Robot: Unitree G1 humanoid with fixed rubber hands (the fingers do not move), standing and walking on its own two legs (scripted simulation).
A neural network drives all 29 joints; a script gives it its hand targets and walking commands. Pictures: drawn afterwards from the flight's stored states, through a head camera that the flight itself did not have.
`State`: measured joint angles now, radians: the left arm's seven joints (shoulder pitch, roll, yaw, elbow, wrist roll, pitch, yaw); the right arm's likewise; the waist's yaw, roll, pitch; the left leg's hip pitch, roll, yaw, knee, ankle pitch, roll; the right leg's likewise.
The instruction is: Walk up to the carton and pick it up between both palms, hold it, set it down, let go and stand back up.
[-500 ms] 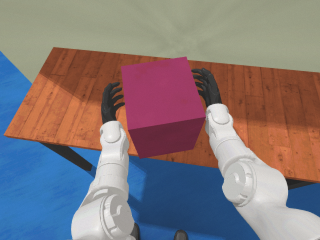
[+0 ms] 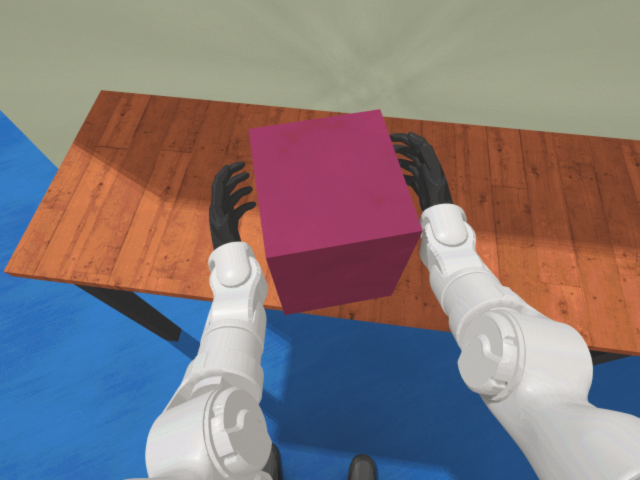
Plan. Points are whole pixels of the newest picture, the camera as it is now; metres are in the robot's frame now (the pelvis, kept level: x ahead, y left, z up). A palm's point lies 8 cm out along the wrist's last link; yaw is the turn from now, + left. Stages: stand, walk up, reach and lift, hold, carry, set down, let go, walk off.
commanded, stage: reach and lift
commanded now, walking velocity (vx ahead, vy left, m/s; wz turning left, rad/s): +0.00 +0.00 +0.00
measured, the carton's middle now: (328, 221) +0.44 +0.04 -0.03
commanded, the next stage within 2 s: none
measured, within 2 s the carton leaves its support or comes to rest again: leaves its support in 0.94 s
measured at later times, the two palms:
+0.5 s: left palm (228, 235) +0.39 +0.16 +0.01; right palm (431, 195) +0.46 -0.09 +0.03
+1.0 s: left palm (217, 250) +0.36 +0.17 +0.02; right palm (430, 215) +0.42 -0.08 +0.04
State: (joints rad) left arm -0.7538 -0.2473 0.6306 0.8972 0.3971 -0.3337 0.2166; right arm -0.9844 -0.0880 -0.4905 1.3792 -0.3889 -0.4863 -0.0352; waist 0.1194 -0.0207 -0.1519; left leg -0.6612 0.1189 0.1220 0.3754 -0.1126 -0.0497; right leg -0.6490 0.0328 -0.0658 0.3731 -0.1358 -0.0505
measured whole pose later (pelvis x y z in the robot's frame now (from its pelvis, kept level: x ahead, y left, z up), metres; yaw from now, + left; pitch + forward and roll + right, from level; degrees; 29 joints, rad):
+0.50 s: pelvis +0.00 -0.01 +0.00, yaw +1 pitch +24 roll -1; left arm -0.72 -0.19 0.54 0.98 0.27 -0.39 0.23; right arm -0.99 -0.11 -0.31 1.47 -0.27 -0.55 -0.10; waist 0.12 0.01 -0.20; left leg -0.69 0.13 0.10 0.40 -0.13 -0.06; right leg -0.67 0.04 -0.08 0.39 -0.15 -0.06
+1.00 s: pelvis -0.02 +0.00 +0.00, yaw +1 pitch +21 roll -1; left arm -0.68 -0.13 0.35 0.96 0.17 -0.25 0.27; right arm -0.95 -0.09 -0.18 1.47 -0.12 -0.46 -0.11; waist 0.08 -0.01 -0.22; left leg -0.70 0.12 0.07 0.47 -0.14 -0.05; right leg -0.65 0.03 -0.10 0.42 -0.15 -0.05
